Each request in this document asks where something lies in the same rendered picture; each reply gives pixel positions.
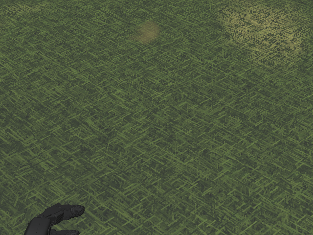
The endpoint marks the left robot hand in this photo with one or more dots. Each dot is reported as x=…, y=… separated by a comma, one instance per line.
x=42, y=224

